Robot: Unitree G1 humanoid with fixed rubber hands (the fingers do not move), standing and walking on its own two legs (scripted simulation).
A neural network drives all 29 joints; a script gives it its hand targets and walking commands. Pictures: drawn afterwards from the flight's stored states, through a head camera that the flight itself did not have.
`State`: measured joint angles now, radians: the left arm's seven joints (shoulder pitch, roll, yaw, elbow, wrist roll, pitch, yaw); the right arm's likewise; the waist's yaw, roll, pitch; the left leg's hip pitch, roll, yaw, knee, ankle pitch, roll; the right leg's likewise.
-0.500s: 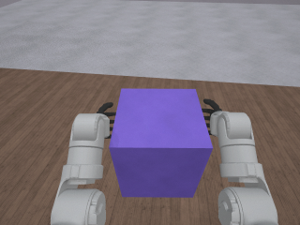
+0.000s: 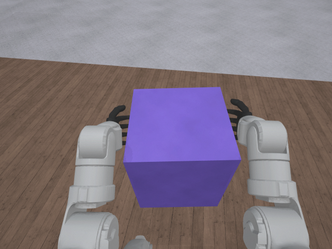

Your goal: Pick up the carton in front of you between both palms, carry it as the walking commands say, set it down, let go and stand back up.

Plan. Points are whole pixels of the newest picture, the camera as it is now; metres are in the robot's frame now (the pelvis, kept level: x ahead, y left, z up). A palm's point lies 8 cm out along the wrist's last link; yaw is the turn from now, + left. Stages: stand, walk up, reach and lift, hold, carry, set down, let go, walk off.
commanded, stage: carry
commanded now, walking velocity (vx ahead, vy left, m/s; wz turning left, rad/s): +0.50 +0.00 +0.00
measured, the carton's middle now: (177, 151) +0.36 +0.01 +0.04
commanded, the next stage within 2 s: none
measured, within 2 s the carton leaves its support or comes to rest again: neither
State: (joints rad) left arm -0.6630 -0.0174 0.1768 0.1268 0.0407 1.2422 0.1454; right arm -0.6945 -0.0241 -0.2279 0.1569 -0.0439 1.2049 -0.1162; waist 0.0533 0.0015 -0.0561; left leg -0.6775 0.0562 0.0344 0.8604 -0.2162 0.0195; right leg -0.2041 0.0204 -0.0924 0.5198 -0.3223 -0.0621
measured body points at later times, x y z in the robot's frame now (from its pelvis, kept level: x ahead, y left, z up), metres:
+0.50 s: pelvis +0.27 +0.05 -0.02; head +0.32 +0.06 +0.43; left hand +0.65 +0.18 +0.07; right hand +0.63 -0.12 +0.08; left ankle +0.21 +0.10 -0.75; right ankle +0.37 -0.10 -0.69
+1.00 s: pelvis +0.57 +0.00 -0.05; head +0.62 -0.01 +0.40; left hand +0.93 +0.16 +0.04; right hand +0.95 -0.14 +0.04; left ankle +0.65 +0.16 -0.71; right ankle +0.53 -0.04 -0.78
